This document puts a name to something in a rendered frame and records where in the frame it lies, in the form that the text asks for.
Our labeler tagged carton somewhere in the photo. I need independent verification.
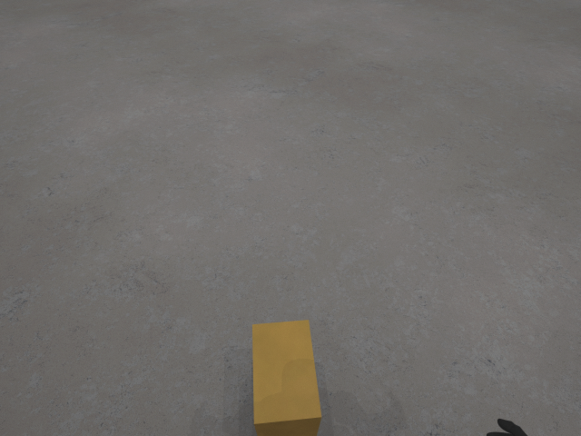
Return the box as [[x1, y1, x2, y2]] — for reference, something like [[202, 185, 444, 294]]
[[252, 320, 321, 436]]

